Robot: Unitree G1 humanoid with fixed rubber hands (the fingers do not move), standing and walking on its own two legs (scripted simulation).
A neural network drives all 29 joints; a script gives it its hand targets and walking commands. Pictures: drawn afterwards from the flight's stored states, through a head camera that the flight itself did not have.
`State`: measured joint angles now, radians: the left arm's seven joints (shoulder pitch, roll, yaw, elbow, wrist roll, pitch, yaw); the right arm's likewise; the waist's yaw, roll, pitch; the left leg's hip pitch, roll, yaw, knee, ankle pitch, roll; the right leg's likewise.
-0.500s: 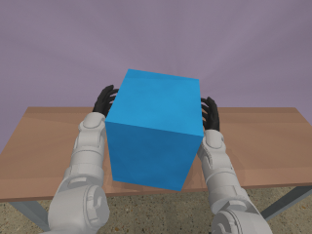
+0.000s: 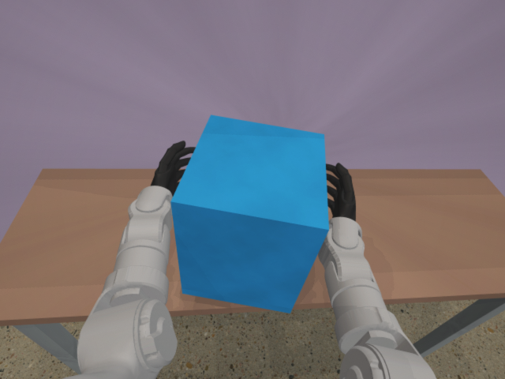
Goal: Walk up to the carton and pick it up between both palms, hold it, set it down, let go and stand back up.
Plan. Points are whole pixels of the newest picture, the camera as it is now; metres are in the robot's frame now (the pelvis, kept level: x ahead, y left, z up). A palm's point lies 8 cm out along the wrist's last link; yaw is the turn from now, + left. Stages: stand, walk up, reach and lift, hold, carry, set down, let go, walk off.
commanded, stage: set down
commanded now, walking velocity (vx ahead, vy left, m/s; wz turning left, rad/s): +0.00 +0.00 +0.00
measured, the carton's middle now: (251, 216) +0.39 +0.01 +0.05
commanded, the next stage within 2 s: none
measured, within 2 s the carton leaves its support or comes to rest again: rests again in 1.58 s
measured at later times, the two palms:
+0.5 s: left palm (167, 195) +0.41 +0.16 +0.07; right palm (338, 220) +0.36 -0.13 +0.08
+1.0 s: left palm (166, 196) +0.41 +0.16 +0.07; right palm (337, 220) +0.36 -0.13 +0.08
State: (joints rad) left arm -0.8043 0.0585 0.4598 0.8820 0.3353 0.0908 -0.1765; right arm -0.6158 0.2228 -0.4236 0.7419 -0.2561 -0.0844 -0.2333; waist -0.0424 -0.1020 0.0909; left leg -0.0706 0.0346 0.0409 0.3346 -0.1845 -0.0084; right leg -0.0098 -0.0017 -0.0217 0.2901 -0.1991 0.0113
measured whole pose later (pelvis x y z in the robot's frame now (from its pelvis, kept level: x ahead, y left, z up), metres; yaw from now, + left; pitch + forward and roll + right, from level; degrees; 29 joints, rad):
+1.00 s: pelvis +0.01 +0.00 +0.00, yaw +0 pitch -4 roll +0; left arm -0.77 0.06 0.49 0.93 0.37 -0.02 -0.19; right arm -0.59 0.25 -0.47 0.80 -0.32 -0.20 -0.23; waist -0.04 -0.10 0.11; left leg -0.07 0.03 0.04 0.33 -0.19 -0.01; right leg -0.01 0.00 -0.02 0.29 -0.21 0.01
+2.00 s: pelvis -0.01 +0.04 -0.01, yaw +0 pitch +5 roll -3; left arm -0.85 0.14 0.19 1.26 0.10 -0.19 0.03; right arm -0.70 -0.03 -0.12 1.21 0.11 -0.31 -0.23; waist -0.04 -0.06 -0.08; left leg -0.36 0.04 0.04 0.51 -0.24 0.02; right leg -0.23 0.00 -0.02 0.32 -0.17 0.04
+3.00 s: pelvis -0.03 +0.02 -0.01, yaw +0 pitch +0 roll -2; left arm -0.14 0.21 0.14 0.38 -0.03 0.01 -0.10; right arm -0.04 0.01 0.04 0.37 0.15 -0.14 -0.27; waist -0.04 -0.04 0.00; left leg -0.28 0.04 0.04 0.46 -0.18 0.02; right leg -0.20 0.00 -0.02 0.37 -0.17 0.03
